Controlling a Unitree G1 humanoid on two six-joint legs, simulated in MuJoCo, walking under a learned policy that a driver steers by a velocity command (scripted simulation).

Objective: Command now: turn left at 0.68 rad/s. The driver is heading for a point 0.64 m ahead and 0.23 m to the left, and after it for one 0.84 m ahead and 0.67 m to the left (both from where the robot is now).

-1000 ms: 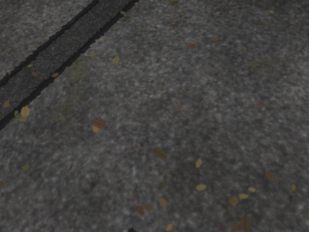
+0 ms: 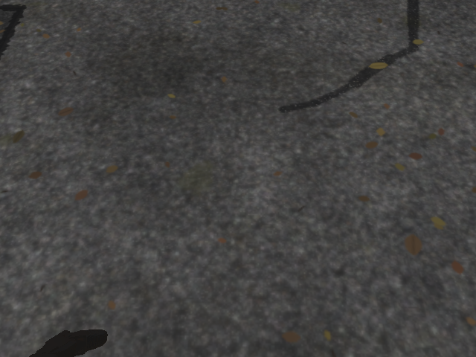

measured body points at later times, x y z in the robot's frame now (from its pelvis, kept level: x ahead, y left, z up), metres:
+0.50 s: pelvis +0.18 +0.04 +0.00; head +0.20 +0.05 +0.45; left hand +0.29 +0.36 -0.06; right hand +0.38 -0.20 -0.09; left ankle +0.03 +0.10 -0.72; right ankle +0.27 -0.05 -0.73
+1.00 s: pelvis +0.47 +0.29 -0.02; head +0.52 +0.31 +0.43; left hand +0.25 +0.42 -0.14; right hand +0.78 +0.26 -0.12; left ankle +0.47 +0.38 -0.72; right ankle +0.37 +0.00 -0.59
